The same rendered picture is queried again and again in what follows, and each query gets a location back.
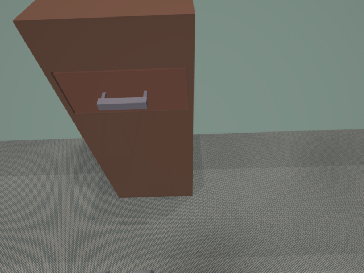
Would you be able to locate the handle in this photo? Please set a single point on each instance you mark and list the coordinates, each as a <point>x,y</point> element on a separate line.
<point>128,103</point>

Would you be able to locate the cabinet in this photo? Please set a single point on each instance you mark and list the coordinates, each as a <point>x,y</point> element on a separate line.
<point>143,153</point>

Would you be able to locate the drawer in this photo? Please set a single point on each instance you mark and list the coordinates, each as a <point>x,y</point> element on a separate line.
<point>166,87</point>

